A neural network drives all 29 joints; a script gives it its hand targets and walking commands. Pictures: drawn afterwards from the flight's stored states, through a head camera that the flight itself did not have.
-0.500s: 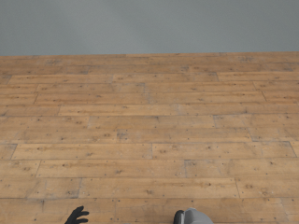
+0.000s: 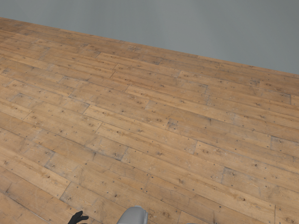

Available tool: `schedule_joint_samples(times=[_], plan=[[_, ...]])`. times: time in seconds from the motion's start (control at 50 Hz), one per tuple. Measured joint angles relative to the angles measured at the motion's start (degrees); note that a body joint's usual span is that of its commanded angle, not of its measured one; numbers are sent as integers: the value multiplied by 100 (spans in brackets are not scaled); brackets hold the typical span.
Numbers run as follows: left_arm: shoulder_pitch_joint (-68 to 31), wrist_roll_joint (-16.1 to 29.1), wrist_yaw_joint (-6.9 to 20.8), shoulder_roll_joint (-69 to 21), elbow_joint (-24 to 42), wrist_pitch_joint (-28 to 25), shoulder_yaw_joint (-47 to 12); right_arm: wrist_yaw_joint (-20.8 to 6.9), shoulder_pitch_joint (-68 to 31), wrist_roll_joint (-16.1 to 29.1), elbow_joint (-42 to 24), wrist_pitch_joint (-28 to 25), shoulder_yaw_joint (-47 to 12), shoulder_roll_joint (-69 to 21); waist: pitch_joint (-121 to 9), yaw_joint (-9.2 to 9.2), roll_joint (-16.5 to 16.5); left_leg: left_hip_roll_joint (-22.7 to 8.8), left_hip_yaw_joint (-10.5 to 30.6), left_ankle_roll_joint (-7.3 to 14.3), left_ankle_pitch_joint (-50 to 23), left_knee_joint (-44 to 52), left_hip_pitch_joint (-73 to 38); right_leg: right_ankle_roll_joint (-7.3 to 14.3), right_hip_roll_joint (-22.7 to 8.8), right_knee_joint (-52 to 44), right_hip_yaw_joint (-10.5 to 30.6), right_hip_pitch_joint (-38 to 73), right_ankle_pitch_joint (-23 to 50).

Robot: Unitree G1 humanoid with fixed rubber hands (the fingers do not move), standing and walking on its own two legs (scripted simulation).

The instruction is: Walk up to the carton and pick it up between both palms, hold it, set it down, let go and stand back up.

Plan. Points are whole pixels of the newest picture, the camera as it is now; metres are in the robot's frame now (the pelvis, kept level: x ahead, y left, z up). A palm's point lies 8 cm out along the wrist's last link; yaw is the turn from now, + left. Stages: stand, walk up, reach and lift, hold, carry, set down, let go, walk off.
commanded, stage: walk up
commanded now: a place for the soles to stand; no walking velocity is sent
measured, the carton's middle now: out of the picture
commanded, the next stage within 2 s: none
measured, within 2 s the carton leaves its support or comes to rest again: neither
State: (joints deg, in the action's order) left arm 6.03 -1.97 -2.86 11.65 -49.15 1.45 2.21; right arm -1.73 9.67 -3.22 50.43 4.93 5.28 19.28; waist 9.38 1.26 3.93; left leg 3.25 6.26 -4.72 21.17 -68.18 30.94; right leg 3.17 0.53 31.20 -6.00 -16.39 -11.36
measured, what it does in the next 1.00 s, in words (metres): walks backwards, turning left: left foot, then right foot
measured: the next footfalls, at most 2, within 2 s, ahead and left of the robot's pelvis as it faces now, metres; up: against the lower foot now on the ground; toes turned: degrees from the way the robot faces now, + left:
left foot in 0.22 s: -0.06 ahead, +0.20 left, +0.00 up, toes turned +16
right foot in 0.44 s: +0.03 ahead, -0.01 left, +0.00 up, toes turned +24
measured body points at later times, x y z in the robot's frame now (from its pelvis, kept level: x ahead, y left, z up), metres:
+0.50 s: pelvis -0.12 +0.04 -0.01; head -0.09 +0.05 +0.43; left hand -0.17 +0.33 -0.14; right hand +0.07 -0.17 -0.15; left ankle -0.11 +0.18 -0.72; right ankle -0.01 -0.02 -0.73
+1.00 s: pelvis -0.23 +0.09 -0.01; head -0.24 +0.11 +0.43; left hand -0.44 +0.30 -0.15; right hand +0.03 +0.00 -0.14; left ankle -0.27 +0.20 -0.73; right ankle -0.11 +0.08 -0.71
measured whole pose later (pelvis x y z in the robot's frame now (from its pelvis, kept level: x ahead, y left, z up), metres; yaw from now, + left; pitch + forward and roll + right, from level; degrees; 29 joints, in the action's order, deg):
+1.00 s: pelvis -0.23 +0.09 -0.01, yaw +57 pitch -4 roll -1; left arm 16.6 0.3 -1.7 17.9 -50.0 0.3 5.6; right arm -3.6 12.2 -3.4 49.0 5.2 3.3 13.0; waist 6.0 2.7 -2.6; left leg 5.9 5.4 2.8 14.3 -40.9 22.2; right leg 0.6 -0.3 50.5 -3.7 -24.7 -24.5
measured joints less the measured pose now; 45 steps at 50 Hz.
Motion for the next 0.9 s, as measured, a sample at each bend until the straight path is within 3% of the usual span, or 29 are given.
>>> schedule_joint_samples(times=[0.06, 0.14, 0.2, 0.24, 0.28, 0.34, 0.38, 0.44, 0.48, 0.52, 0.6, 0.68, 0.74, 0.76, 0.78, 0.82, 0.86, 0.9], plan=[[-69, -19, -1, -9, 11, -27, 25, -182, 6, 21, 56, 65, 47, 118, 31, 23, 46, -444, -122, -57, -137, -205, -123, -49, -214, 3, -322, -15, 79], [-94, -100, 12, 108, 20, -79, 61, -329, 93, 125, 137, 96, 13, 71, 45, 48, -46, -968, -262, 22, 265, 947, -720, -129, -546, 95, -744, -84, 141], [-16, -141, 33, 264, -5, -59, 134, -388, 227, 227, 170, -20, -17, -44, -78, 81, -225, -1093, -432, 257, 499, 2235, -1361, -236, -910, 405, -975, -311, 86], [34, -40, 77, 432, -49, 2, 198, -354, 268, 244, 239, -142, -5, -197, -107, 120, -473, -869, -414, 271, 239, 2586, -1445, -288, -1178, 973, -866, -610, -474], [100, 147, 106, 596, -72, 113, 265, -284, 284, 250, 266, -180, -46, -378, -73, 154, -602, -712, -277, 243, 84, 2451, -1270, -355, -862, 1843, -222, -978, -1537], [210, 319, 109, 739, -99, 73, 315, -159, 341, 137, 235, -132, -122, -569, -42, 202, -691, -460, -39, 280, -202, 2605, -1159, -349, -372, 2687, 267, -1234, -1490], [330, 349, 114, 741, -81, -27, 316, -148, 357, 86, 172, -67, -160, -600, -53, 200, -667, -290, 117, 295, -376, 2717, -1093, -321, -153, 2383, 291, -1059, -1284], [530, 304, 83, 651, 5, -112, 286, -188, 346, 132, 53, -6, -194, -535, -113, 141, -584, 14, 320, 296, -554, 2739, -937, -236, 49, 920, 263, -393, -770], [610, 159, 28, 472, 14, -141, 246, -194, 253, 144, -19, 38, -179, -399, -62, 93, -306, 71, 458, 293, -363, 2477, -792, -93, 44, 644, 106, -286, -229], [661, 9, -7, 343, -31, -155, 178, -187, 185, -28, -62, 92, -137, -294, -72, 62, -117, 3, 191, 187, 68, 1614, -461, -77, -94, 513, -116, -198, -211], [661, -176, -29, 213, -156, -176, 179, -335, 79, -66, -27, 87, -73, -86, -81, -23, 52, -486, -319, 66, -76, 399, -170, -152, -427, 145, -533, 58, -30], [608, -234, -8, 268, -160, -220, 220, -473, 19, 32, 18, 41, -100, -15, -75, -87, -31, -1022, -447, 83, 178, 1199, -547, -256, -841, 121, -932, 123, 54], [655, -283, 9, 352, -144, -209, 254, -531, 19, 134, 43, -58, -89, -3, -155, -109, -171, -1156, -529, 300, 326, 2311, -1093, -310, -1276, 465, -1145, -8, -77], [666, -272, 23, 409, -164, -172, 275, -520, 1, 157, 68, -126, -53, -41, -153, -89, -302, -1006, -554, 334, -39, 2458, -1116, -296, -1493, 779, -1109, -129, -336], [677, -201, 42, 463, -194, -93, 295, -495, -13, 182, 74, -178, -35, -92, -150, -66, -388, -864, -520, 351, -172, 2344, -1023, -311, -1509, 1171, -872, -307, -972], [716, 10, 81, 594, -218, 74, 319, -401, -18, 208, 64, -210, -51, -238, -173, 22, -511, -655, -426, 451, -202, 2228, -884, -308, -1140, 2087, -104, -753, -1792], [751, 151, 105, 702, -228, 92, 341, -269, 26, 131, 59, -152, -97, -387, -212, 84, -636, -434, -345, 554, -295, 2340, -852, -272, -787, 2719, 326, -1076, -1714], [807, 181, 122, 745, -221, -12, 357, -193, 92, 47, 26, -73, -132, -493, -232, 105, -703, -221, -273, 629, -437, 2498, -873, -276, -548, 2907, 405, -1192, -1438]])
